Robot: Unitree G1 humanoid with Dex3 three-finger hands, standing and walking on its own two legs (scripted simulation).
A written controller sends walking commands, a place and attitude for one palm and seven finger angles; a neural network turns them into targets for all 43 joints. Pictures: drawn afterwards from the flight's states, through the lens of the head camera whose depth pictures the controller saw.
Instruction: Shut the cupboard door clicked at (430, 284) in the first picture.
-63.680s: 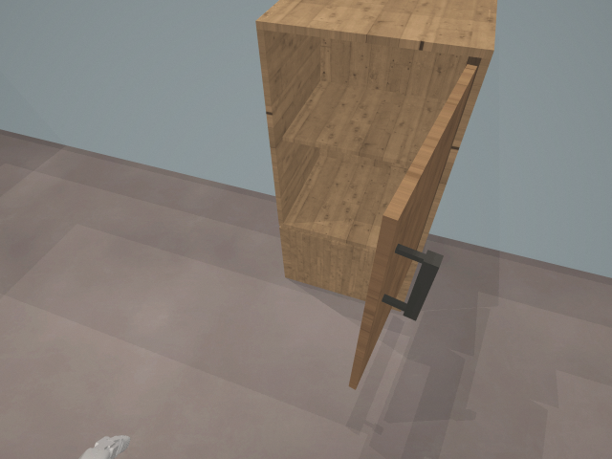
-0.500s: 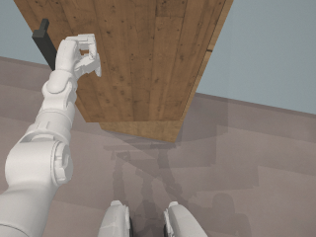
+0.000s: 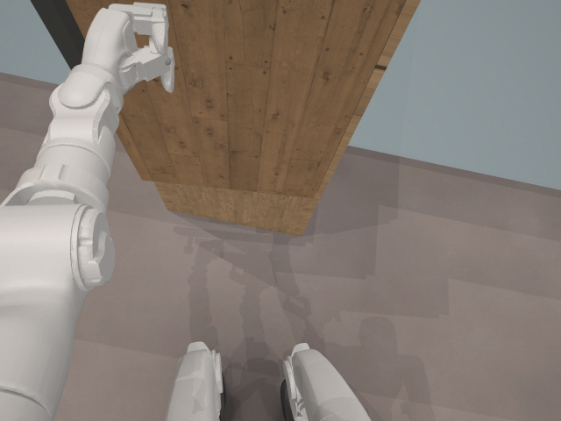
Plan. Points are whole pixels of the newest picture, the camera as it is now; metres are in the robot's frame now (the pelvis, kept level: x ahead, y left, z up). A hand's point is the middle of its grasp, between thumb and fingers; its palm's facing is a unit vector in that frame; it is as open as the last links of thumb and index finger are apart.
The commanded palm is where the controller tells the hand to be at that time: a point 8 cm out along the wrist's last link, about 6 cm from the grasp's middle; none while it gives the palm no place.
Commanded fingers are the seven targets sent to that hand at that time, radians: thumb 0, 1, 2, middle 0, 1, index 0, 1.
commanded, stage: push the door shut along its arc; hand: left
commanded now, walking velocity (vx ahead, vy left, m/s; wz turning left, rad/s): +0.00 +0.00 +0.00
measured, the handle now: (80, 38) +0.60 +0.19 +0.11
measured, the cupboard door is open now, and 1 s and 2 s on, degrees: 6 0 0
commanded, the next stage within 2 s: pull the fist back off the door in 0.26 s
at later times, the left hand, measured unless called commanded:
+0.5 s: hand (187, 40) +0.59 +0.06 +0.11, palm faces -0.05 -1.00 +0.06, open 3.1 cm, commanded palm +0.59 +0.06 +0.11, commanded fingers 0.00 0.90 0.90 -1.30 -1.50 -1.30 -1.50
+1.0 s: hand (217, 56) +0.57 +0.03 +0.10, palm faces +0.10 -0.99 -0.02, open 3.1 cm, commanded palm +0.52 +0.07 +0.11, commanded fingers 0.00 0.90 0.90 -1.30 -1.50 -1.30 -1.50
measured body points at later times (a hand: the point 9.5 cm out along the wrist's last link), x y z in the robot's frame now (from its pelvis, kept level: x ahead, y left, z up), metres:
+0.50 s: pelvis -0.01 +0.01 -0.02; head +0.17 +0.04 +0.39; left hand +0.59 +0.12 +0.11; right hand -0.06 -0.24 -0.12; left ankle +0.06 +0.11 -0.62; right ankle +0.00 -0.12 -0.62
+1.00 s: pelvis +0.01 -0.01 +0.01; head +0.16 -0.01 +0.44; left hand +0.56 +0.08 +0.10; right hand -0.05 -0.25 -0.10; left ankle +0.06 +0.11 -0.62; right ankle +0.00 -0.12 -0.62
